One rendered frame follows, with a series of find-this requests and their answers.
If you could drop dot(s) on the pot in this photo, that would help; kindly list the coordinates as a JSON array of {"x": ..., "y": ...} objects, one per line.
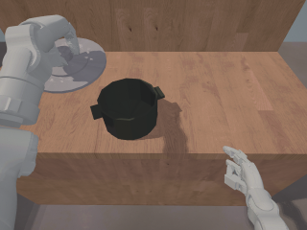
[{"x": 128, "y": 108}]

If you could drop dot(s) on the right robot hand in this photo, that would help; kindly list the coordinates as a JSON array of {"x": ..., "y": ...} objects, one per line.
[{"x": 242, "y": 176}]

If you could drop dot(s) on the robot right forearm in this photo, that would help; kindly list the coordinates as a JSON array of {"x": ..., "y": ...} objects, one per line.
[{"x": 263, "y": 212}]

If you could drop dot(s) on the knob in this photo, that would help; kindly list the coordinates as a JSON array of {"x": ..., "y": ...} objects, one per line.
[{"x": 65, "y": 52}]

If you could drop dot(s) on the table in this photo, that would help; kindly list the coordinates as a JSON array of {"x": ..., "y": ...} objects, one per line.
[{"x": 225, "y": 84}]

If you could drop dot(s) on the robot left forearm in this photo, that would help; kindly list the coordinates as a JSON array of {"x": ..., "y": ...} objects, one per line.
[{"x": 25, "y": 69}]

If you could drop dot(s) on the lid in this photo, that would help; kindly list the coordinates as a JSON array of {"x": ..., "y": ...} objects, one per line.
[{"x": 81, "y": 71}]

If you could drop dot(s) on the robot left upper arm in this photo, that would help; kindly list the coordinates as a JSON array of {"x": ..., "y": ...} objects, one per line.
[{"x": 18, "y": 151}]

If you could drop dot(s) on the left robot hand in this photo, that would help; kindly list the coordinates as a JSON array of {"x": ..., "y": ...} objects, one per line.
[{"x": 59, "y": 27}]

